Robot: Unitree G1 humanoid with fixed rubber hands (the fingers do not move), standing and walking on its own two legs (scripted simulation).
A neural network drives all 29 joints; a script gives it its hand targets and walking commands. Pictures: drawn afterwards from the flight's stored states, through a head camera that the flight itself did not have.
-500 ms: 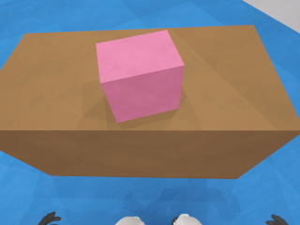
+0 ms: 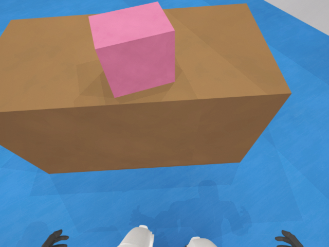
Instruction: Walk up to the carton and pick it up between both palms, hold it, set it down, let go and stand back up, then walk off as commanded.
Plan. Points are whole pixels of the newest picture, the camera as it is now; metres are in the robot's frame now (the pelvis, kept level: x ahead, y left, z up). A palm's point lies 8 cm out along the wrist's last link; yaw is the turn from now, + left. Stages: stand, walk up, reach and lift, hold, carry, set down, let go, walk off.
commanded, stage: walk off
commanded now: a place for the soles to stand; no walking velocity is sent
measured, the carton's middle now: (135, 51) +0.72 +0.10 +0.00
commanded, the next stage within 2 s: stand in 1.76 s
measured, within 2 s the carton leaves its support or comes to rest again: neither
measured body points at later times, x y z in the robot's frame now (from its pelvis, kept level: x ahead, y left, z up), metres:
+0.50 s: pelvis -0.16 +0.01 +0.00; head -0.09 +0.02 +0.44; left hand -0.10 +0.34 -0.12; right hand -0.06 -0.30 -0.12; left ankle -0.14 +0.14 -0.72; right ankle -0.16 -0.13 -0.65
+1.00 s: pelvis -0.25 +0.00 +0.00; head -0.22 -0.01 +0.45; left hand -0.17 +0.31 -0.11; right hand -0.16 -0.32 -0.13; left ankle -0.25 +0.13 -0.73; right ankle -0.22 -0.12 -0.72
